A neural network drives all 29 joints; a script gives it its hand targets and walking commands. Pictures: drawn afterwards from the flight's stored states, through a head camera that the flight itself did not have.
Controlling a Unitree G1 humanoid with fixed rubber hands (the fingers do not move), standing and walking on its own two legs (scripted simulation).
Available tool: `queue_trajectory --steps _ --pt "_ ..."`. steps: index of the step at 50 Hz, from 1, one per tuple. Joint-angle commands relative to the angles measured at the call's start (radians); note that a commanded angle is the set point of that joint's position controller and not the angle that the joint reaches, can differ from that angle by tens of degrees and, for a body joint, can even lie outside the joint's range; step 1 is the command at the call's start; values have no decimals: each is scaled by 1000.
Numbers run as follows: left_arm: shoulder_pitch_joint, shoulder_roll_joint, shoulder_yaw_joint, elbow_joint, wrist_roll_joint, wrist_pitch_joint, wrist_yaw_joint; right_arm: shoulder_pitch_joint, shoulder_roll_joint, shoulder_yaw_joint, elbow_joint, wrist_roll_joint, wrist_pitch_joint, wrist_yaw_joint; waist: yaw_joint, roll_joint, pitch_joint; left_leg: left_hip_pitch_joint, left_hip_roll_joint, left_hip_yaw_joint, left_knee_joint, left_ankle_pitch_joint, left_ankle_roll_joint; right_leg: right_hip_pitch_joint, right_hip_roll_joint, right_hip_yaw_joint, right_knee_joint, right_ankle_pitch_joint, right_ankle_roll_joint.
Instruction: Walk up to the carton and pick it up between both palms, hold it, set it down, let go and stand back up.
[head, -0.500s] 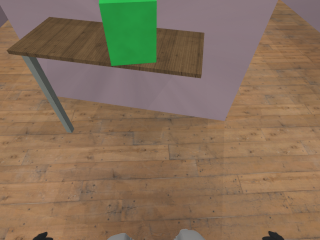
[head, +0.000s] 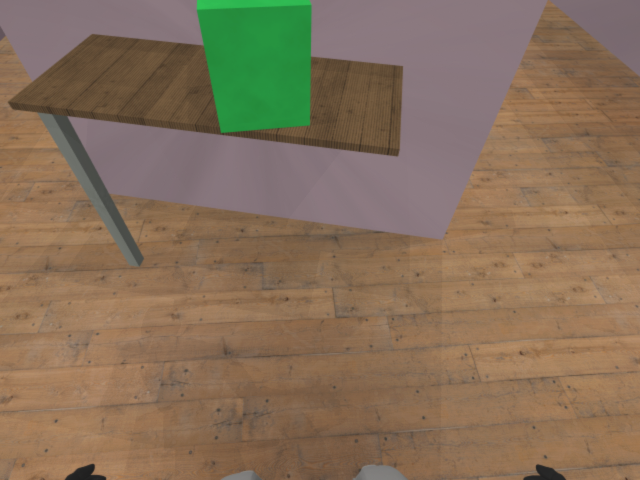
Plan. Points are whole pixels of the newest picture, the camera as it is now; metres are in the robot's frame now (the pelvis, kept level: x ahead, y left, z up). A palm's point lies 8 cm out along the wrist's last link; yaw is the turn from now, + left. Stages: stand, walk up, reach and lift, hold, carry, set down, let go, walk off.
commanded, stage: walk up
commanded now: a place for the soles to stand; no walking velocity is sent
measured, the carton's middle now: (257, 51) +0.93 +0.11 +0.08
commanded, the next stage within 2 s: none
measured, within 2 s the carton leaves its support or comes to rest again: neither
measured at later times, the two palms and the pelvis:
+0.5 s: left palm out of the picture +0.12 +0.30 -0.08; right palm out of the picture +0.10 -0.33 -0.09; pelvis +0.01 -0.01 +0.00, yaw -1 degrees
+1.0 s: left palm out of the picture +0.15 +0.32 -0.09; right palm out of the picture +0.11 -0.30 -0.09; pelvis +0.03 +0.02 -0.01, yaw -3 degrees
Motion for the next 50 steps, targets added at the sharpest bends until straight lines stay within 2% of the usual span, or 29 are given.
queue_trajectory --steps 1,3,5,6,7,8,9,13,15,16,17,19,21,23,25,29,30,32,33,34,37,39,40,41,42,43,45,48,50 --pt "75 246 87 -48 -15 -33 24 -65 -248 -112 -111 -13 -33 -6 6 96 -102 168 315 -281 -381 87 209 -107 -38 -15 122 -128 10" --pt "34 206 64 -34 -12 -39 19 -38 -233 -106 -114 -19 -34 -6 4 88 -84 222 305 -272 -306 271 183 -111 -53 -21 -59 -92 -3" --pt "80 211 69 -25 -3 -56 25 -54 -229 -111 -124 -14 -21 6 29 100 -197 171 219 -122 -144 315 105 110 -47 3 -357 139 -18" --pt "38 288 79 -33 19 -50 22 -36 -211 -99 -125 -9 -14 14 11 -39 -138 47 145 -53 -19 153 38 127 -94 160 -417 213 -46" --pt "-10 357 99 -57 18 -46 28 -54 -186 -107 -135 1 -4 14 -9 -183 -113 -77 -12 -52 70 -91 -16 112 -228 513 -508 221 -132" --pt "-1 361 103 -57 16 -47 32 -114 -210 -118 -159 13 10 9 32 -174 -68 -118 -21 -129 96 -268 -18 94 -290 585 -530 171 -226" --pt "27 334 102 -47 21 -51 38 -111 -211 -123 -161 -4 6 0 36 -164 -17 -194 -16 -169 110 -327 -11 126 -307 637 -512 163 -252" --pt "-55 284 78 -64 3 -44 30 4 -209 -122 -97 -3 -37 0 -33 -117 -91 102 34 -161 -193 -3 11 -7 -197 374 -387 302 -134" --pt "-31 213 70 -70 -18 -41 22 46 -292 -142 -75 -21 -45 0 -35 126 -171 336 264 -396 -456 -90 66 -178 -27 76 -80 139 -14" --pt "2 221 74 -77 -22 -45 31 7 -303 -136 -90 -16 -44 -2 -26 101 -181 295 388 -474 -450 47 181 -146 9 11 3 -17 2" --pt "2 237 78 -58 -14 -44 36 -36 -277 -121 -107 -16 -38 -3 -14 81 -144 203 398 -424 -406 94 231 -104 -7 -28 82 -129 6" --pt "36 241 72 -53 -14 -49 33 -55 -245 -111 -113 -10 -33 -1 16 64 -149 200 326 -266 -273 369 200 -9 -55 -7 -67 -55 -10" --pt "65 266 73 -32 1 -65 38 -53 -242 -114 -98 -13 -21 10 14 37 -178 186 192 -105 -81 449 75 118 -76 71 -348 326 -43" --pt "30 353 102 -50 12 -57 38 -99 -213 -119 -128 5 3 17 29 -166 -149 -55 -18 -94 41 -146 -3 148 -246 528 -446 323 -179" --pt "54 347 115 -55 20 -50 41 -98 -214 -122 -138 -7 10 10 49 -222 -62 -190 -16 -172 156 -322 -15 178 -311 633 -507 147 -259" --pt "-14 297 84 -50 2 -47 41 -28 -220 -123 -101 -11 -19 3 -3 -111 -60 24 -7 -136 -130 -128 5 79 -220 420 -410 353 -165" --pt "-32 258 73 -56 1 -54 33 5 -231 -130 -87 -20 -31 -1 -25 -61 -113 147 44 -189 -235 22 23 6 -183 372 -350 385 -121" --pt "-34 225 68 -68 -26 -47 30 23 -295 -137 -73 -17 -39 4 -32 113 -131 266 285 -435 -477 -112 108 -152 2 38 -50 143 -2" --pt "-24 244 81 -64 -11 -46 41 -26 -283 -130 -85 -20 -37 0 -21 78 -120 252 371 -489 -470 -51 190 -167 11 -5 35 -84 1" --pt "-23 230 73 -56 -12 -44 47 -25 -262 -120 -84 -21 -38 -4 -15 19 -140 250 391 -438 -418 147 242 -104 -15 -8 98 -142 2" --pt "26 202 71 -50 -14 -49 38 -57 -220 -100 -101 -19 -32 -5 -3 105 -121 272 303 -225 -302 486 211 -102 -47 -14 10 -166 4" --pt "58 215 63 -28 -6 -61 39 -73 -227 -108 -103 -17 -22 4 14 107 -164 228 268 -143 -210 523 153 50 -61 -58 -212 71 -4" --pt "73 230 66 -18 -2 -72 48 -72 -231 -112 -104 -19 -13 15 34 125 -165 197 190 -90 -125 486 94 96 -47 -4 -362 222 -18" --pt "60 289 82 -20 10 -70 54 -76 -220 -115 -115 -14 -5 17 24 34 -166 126 129 -50 3 385 38 139 -90 122 -343 459 -45" --pt "46 359 102 -37 12 -63 50 -71 -200 -121 -144 0 0 17 9 -124 -181 -18 21 -43 88 108 -6 176 -210 411 -381 493 -129" --pt "40 349 100 -35 12 -57 48 -102 -204 -117 -139 7 16 14 37 -201 -151 -106 -29 -130 133 -288 -19 192 -303 564 -439 499 -256" --pt "54 345 108 -35 10 -61 61 -116 -193 -113 -157 -4 12 4 60 -168 -37 -192 3 -165 204 -299 -24 193 -352 608 -446 581 -305" --pt "-27 299 87 -49 6 -52 53 -45 -200 -116 -105 -12 -10 0 -5 -171 -48 -54 14 -168 -94 -116 -5 142 -253 469 -343 634 -201" --pt "-79 256 68 -63 -11 -54 45 14 -270 -136 -73 -21 -26 1 -54 60 -175 299 150 -290 -329 171 32 -86 -111 221 -192 391 -55"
